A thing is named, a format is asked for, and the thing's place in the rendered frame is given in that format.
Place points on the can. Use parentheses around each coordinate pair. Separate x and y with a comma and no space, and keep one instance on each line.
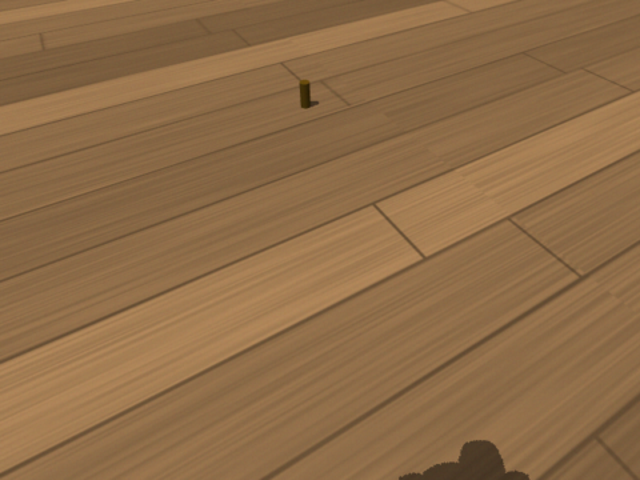
(305,93)

